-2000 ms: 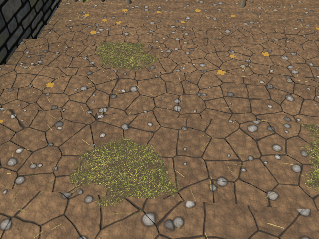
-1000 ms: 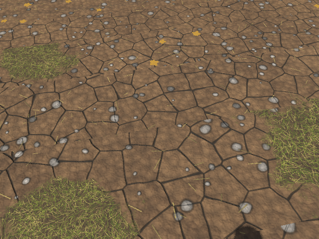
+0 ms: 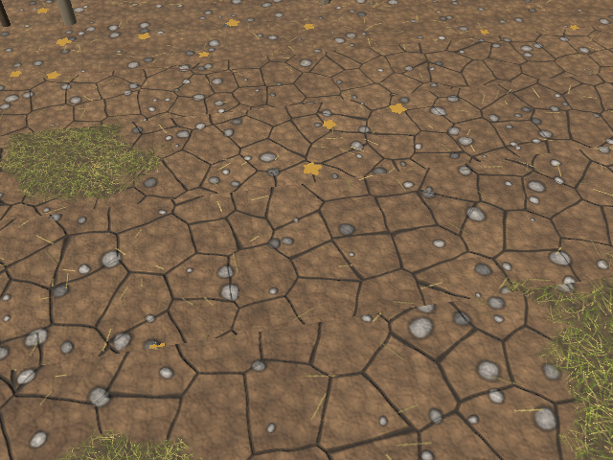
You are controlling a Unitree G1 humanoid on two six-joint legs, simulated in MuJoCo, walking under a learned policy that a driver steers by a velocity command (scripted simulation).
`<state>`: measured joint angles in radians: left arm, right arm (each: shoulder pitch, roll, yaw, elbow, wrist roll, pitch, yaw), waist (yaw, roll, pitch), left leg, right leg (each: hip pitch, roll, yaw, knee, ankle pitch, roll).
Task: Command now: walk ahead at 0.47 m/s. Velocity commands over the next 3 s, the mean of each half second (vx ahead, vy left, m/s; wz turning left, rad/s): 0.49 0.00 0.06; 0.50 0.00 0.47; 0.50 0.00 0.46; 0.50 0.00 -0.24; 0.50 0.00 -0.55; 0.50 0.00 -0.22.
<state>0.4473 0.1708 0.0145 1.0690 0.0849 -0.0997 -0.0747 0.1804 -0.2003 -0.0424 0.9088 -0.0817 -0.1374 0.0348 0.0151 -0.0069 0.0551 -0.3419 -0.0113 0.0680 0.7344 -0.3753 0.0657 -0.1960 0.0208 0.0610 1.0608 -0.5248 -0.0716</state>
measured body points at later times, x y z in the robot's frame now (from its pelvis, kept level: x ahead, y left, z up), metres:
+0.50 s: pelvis +0.29 -0.05 -0.12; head +0.30 -0.07 +0.33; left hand +0.48 +0.15 -0.22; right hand +0.10 -0.22 -0.25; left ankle +0.04 +0.09 -0.68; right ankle +0.39 -0.17 -0.87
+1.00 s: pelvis +0.57 -0.01 -0.18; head +0.58 +0.00 +0.27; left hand +0.41 +0.17 -0.33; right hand +0.85 -0.15 -0.27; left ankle +0.68 +0.13 -0.89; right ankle +0.38 -0.17 -0.89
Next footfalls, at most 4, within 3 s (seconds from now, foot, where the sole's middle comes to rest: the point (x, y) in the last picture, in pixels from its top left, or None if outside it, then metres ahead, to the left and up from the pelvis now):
0.48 right None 0.42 -0.17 -0.93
1.00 left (263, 401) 0.72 0.14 -0.93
1.40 right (313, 344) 0.89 0.02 -0.93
1.80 left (184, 330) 1.03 0.42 -1.11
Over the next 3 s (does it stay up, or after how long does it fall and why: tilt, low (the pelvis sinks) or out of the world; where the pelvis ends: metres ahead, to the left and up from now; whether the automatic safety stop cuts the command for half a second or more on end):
stays up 1.62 0.36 -0.40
